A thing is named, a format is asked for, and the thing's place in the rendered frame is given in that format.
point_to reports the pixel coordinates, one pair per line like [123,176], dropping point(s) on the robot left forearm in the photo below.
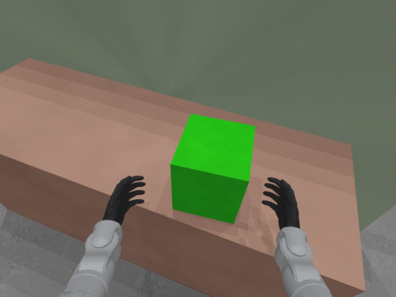
[94,273]

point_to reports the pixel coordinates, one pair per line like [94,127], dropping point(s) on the robot right hand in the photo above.
[286,207]

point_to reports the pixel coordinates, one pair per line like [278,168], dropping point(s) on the robot left hand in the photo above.
[119,202]

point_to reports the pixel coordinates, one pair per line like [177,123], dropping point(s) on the robot right forearm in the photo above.
[293,255]

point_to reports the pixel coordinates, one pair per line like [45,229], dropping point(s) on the carton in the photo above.
[211,167]

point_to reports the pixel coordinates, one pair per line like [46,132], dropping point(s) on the pedestal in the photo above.
[67,138]

